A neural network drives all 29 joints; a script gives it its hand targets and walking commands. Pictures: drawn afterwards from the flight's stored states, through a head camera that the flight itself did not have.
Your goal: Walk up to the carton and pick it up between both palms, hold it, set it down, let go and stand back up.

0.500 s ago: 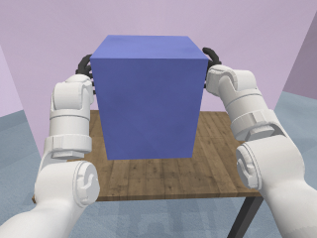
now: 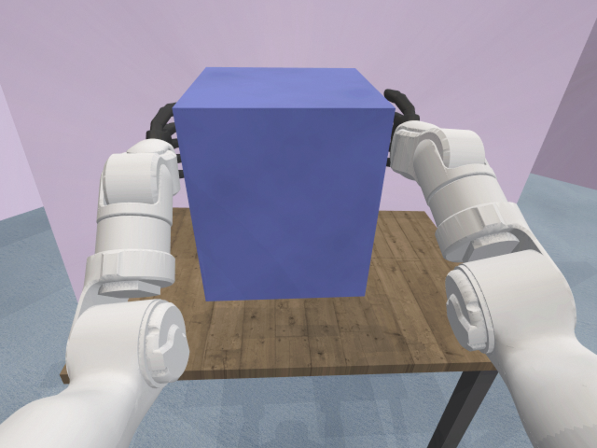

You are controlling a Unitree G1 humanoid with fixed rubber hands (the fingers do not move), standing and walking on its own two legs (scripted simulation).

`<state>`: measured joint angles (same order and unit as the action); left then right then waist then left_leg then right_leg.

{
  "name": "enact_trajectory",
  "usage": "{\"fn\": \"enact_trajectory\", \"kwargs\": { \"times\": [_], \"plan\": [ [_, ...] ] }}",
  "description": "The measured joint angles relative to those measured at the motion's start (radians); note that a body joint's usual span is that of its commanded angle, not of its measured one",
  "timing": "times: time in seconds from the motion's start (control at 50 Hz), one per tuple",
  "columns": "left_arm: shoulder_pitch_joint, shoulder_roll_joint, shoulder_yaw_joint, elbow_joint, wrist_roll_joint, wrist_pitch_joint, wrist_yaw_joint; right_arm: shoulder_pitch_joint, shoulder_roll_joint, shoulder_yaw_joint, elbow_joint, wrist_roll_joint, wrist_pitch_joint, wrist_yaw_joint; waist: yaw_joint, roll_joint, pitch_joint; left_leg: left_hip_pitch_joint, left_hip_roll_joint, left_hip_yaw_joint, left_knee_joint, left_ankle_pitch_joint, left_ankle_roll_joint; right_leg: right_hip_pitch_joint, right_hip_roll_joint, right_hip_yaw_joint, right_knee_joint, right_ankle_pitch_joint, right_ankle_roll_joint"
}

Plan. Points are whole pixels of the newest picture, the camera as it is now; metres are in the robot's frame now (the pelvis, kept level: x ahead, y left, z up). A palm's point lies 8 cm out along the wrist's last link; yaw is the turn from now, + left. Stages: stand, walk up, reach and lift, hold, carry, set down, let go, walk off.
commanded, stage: hold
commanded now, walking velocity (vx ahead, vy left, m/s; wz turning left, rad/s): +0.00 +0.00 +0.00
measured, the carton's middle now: (283, 179) +0.39 +0.01 +0.27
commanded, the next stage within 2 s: none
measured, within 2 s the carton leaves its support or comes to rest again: neither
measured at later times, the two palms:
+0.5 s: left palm (161, 156) +0.37 +0.16 +0.30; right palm (403, 142) +0.37 -0.14 +0.33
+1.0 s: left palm (159, 160) +0.37 +0.17 +0.30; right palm (400, 146) +0.37 -0.13 +0.33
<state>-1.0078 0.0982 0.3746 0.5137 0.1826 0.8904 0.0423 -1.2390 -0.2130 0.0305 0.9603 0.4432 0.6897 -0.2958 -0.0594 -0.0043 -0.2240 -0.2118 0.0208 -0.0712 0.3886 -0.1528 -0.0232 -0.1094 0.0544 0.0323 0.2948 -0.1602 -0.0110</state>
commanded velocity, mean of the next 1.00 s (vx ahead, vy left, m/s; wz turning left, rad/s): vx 0.00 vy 0.00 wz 0.00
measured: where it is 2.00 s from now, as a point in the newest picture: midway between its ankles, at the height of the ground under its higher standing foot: outside the picture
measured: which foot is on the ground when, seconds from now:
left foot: down 0.00-1.00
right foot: down 0.00-1.00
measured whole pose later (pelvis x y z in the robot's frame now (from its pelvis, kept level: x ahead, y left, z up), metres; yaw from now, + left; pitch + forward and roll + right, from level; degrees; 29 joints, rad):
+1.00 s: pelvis +0.00 +0.00 +0.00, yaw +0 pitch -2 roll -2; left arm -0.98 0.10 0.36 0.49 0.17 0.89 0.05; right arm -1.21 -0.21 0.04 0.93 0.45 0.69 -0.30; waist -0.07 0.00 -0.22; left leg -0.21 0.02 -0.08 0.40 -0.16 -0.02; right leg -0.10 0.06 0.04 0.29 -0.16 -0.01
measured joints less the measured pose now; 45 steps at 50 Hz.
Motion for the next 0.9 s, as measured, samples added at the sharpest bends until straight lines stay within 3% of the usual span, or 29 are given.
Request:
{"fn": "enact_trajectory", "kwargs": {
  "times": [0.16, 0.7, 0.9],
  "plan": [
    [0.024, 0.002, -0.013, -0.041, -0.005, 0.004, -0.002, 0.019, -0.001, 0.02, -0.038, 0.015, 0.001, -0.006, -0.008, 0.003, 0.01, 0.001, 0.0, -0.01, 0.012, -0.006, -0.001, 0.011, 0.002, -0.007, -0.004, 0.0, -0.001],
    [-0.001, 0.0, -0.004, 0.004, -0.005, -0.008, 0.001, -0.003, -0.005, 0.005, -0.004, 0.002, 0.004, 0.0, -0.001, 0.004, 0.006, -0.004, -0.001, -0.007, 0.011, -0.006, 0.0, 0.004, 0.003, 0.001, -0.003, 0.0, 0.0],
    [0.03, 0.002, -0.012, -0.04, -0.01, 0.005, 0.002, 0.03, 0.001, 0.025, -0.044, 0.012, 0.004, -0.003, -0.009, 0.006, 0.004, -0.001, -0.003, -0.011, 0.015, -0.009, 0.002, 0.011, 0.003, 0.0, -0.006, -0.001, 0.002]
  ]
}}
